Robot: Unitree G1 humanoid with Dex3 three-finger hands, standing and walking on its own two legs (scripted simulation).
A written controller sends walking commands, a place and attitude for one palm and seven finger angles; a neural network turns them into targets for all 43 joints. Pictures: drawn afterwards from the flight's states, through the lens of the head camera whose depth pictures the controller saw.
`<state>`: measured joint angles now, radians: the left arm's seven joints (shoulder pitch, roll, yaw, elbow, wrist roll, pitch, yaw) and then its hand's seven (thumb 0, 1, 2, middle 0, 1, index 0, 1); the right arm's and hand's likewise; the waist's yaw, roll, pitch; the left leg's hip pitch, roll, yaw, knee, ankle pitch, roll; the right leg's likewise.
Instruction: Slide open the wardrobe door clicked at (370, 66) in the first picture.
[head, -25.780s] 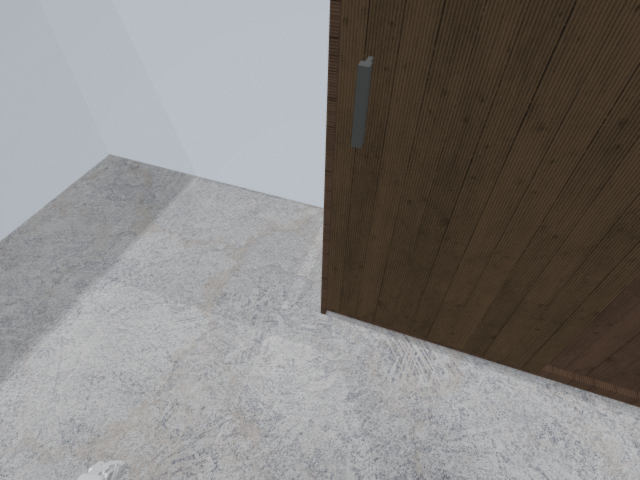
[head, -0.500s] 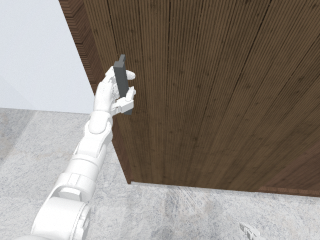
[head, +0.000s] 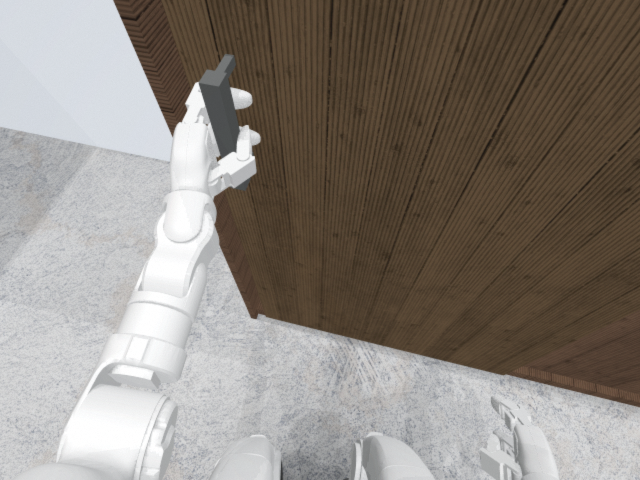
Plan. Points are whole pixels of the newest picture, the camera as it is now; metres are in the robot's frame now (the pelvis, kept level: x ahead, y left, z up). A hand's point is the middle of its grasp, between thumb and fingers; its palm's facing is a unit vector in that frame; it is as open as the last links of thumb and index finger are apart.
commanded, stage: step sideways, sliding the door along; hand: left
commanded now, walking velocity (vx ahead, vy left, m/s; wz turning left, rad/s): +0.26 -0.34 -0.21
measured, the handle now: (234, 127) +0.48 +0.17 +0.11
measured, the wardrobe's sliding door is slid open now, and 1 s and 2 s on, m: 0.03 0.25 0.50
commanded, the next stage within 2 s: none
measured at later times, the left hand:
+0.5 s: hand (306, 163) +0.43 +0.07 +0.12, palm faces +0.38 -0.92 -0.05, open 6.6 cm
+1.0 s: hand (437, 191) +0.41 -0.08 +0.12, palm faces +0.36 -0.93 -0.06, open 6.6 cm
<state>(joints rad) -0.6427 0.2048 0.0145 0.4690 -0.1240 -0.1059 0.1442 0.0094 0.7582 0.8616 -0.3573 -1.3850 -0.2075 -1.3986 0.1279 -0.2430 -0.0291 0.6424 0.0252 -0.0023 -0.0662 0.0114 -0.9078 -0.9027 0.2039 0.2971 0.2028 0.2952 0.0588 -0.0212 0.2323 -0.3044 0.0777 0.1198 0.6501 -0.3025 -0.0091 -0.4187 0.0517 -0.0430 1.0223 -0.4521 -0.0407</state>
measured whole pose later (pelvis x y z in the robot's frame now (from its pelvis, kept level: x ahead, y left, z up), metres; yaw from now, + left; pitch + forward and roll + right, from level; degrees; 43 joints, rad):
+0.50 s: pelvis +0.06 -0.15 +0.00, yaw +2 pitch -1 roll -2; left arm -0.35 0.20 0.18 0.09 -0.12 -0.10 0.19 0.01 0.72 0.87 -0.40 -1.36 -0.13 -1.40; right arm 0.08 -0.26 -0.05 0.60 0.04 -0.07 -0.05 0.01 -0.91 -0.90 0.20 0.30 0.20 0.30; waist 0.07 0.05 0.28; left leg -0.28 0.13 0.11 0.65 -0.26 -0.02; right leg -0.42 -0.02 -0.08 0.83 -0.34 0.00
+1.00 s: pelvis +0.08 -0.26 +0.01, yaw -2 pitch +0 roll +1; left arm -0.04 0.13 0.16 -0.14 -0.09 -0.15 0.22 0.01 0.74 0.83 -0.37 -1.33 -0.12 -1.38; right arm 0.03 -0.23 -0.01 0.59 0.03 -0.10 -0.03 0.01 -0.91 -0.90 0.20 0.30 0.20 0.30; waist 0.06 0.01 0.23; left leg -0.35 0.02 0.09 0.75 -0.44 -0.07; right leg -0.36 -0.02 -0.08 0.53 -0.16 -0.05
